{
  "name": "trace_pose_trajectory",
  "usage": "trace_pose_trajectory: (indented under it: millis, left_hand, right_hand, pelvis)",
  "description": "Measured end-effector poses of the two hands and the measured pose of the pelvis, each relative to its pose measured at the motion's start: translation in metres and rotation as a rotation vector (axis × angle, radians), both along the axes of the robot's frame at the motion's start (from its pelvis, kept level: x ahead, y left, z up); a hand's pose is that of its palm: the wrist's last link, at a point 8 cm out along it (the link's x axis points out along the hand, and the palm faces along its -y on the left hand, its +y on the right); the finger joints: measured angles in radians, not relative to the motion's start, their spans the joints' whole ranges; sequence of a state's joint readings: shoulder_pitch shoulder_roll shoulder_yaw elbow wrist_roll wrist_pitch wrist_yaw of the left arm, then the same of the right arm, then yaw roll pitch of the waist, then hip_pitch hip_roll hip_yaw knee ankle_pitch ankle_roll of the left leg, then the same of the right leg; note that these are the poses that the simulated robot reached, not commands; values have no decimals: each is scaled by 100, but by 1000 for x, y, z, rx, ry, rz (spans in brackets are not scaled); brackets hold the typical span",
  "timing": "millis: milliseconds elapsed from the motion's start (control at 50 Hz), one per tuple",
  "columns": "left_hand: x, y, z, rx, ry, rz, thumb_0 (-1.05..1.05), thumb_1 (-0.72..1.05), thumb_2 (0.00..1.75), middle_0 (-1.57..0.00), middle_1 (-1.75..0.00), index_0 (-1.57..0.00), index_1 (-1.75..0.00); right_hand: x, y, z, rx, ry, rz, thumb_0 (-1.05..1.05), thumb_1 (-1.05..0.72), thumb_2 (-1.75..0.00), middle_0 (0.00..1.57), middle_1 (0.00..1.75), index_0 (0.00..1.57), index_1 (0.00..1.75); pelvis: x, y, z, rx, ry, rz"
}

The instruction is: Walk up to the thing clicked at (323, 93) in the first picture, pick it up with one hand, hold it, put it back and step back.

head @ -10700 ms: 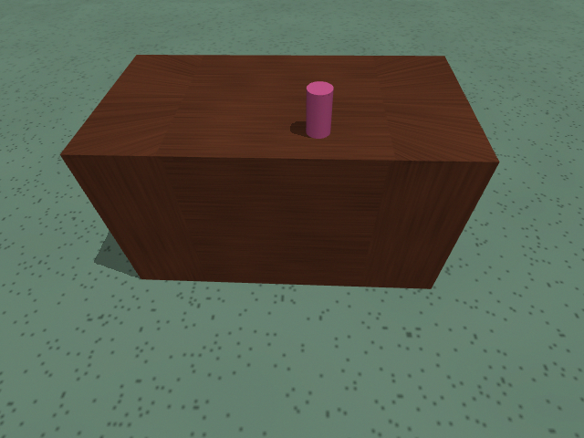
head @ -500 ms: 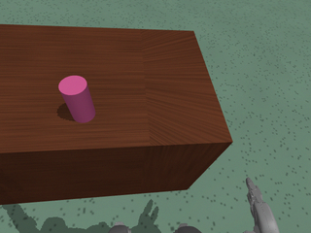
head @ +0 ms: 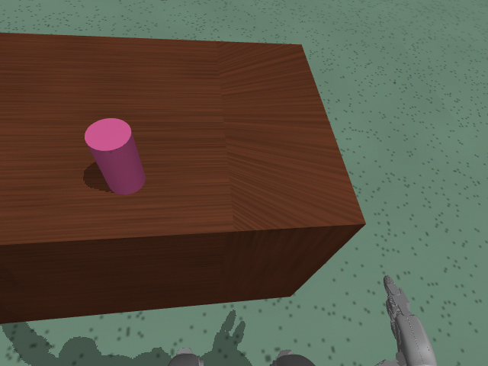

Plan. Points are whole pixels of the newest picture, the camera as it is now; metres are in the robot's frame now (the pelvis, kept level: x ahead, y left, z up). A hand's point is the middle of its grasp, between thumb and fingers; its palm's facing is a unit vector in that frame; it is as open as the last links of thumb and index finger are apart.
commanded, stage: go down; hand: left
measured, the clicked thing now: (118, 159) +0.49 +0.22 +0.01
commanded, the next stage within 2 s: approach in 0.36 s
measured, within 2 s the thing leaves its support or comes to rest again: neither
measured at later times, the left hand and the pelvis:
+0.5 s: hand out of the picture +0.38 +0.40 +0.11, palm faces +0.23 -0.97 +0.01, open 17.7 cm; pelvis -0.01 +0.00 +0.00, yaw +0 degrees
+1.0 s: hand (74, 178) +0.45 +0.28 +0.00, palm faces +0.12 -0.99 +0.07, open 17.7 cm; pelvis -0.02 +0.00 -0.03, yaw -1 degrees
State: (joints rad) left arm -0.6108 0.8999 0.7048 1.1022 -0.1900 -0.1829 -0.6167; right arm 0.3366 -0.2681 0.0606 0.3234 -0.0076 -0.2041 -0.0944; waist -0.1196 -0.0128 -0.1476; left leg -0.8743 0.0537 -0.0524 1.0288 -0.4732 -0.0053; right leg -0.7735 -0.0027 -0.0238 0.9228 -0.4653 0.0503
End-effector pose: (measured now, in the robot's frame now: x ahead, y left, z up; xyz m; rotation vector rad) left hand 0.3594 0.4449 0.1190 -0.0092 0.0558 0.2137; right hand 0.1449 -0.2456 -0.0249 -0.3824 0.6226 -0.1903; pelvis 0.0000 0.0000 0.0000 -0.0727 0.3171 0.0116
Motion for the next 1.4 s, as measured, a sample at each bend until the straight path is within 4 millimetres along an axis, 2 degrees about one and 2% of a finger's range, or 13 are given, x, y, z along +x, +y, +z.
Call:
trace_pose_trajectory:
  millis: [220, 440, 640, 780, 940, 1020, 1160, 1280, 1400]
  left_hand:
    - [-4, -1, -4, -8, -4, 8, -2, -61, 8, -6, -5, -5, -7]
    - [-11, 3, -4, -1, -8, 19, -2, -61, 7, -6, -5, -5, -7]
    - [-2, -1, -11, 2, 10, -5, -2, -59, 7, -6, -6, -4, -8]
    - [18, -32, -46, -26, 46, -56, -2, -60, 7, -6, -5, -4, -8]
    - [51, -87, -107, -70, 50, -95, -2, -61, 7, -6, -5, -4, -8]
    - [68, -115, -127, -77, 33, -99, -2, -60, 7, -6, -5, -4, -7]
    - [87, -142, -128, -49, -4, -51, -2, -56, 7, -5, -4, -4, -6]
    - [86, -154, -120, -24, 0, -37, -2, -54, 5, -6, -4, -5, -5]
    - [82, -161, -117, -16, 1, -31, -2, -53, 3, -6, -3, -6, -4]
  right_hand:
    - [0, -2, 4, -4, -9, -7, -1, 52, -6, 6, 5, 5, 5]
    - [-2, -6, 2, -14, -7, -4, -1, 52, -6, 6, 5, 5, 5]
    - [-6, 0, -2, -11, 9, 5, -1, 54, -5, 6, 5, 5, 5]
    - [-3, 7, -5, -1, -2, 29, -1, 55, -5, 6, 5, 5, 5]
    - [-12, -3, -3, -45, 13, 19, -1, 55, -5, 6, 5, 5, 5]
    - [-20, -9, -3, -72, 26, 10, -1, 55, -5, 6, 5, 5, 5]
    - [-33, -18, -7, -79, 40, -30, -1, 53, -5, 6, 5, 5, 5]
    - [-37, -18, -16, -32, 46, -52, -1, 52, -6, 6, 5, 5, 5]
    - [-31, -18, -13, -16, 21, -39, -1, 53, -5, 6, 5, 5, 5]
  pelvis:
    - [2, 1, 1, 1, -5, -2]
    - [-5, -1, -1, 2, -8, 5]
    - [-8, 0, -4, -2, 6, 6]
    - [-12, 2, -10, -4, 29, 2]
    - [-17, 1, -23, -7, 69, -12]
    - [-21, 0, -31, -10, 90, -20]
    - [-24, -3, -40, -10, 110, -32]
    - [-25, -4, -42, -4, 107, -36]
    - [-26, -6, -42, 4, 99, -33]
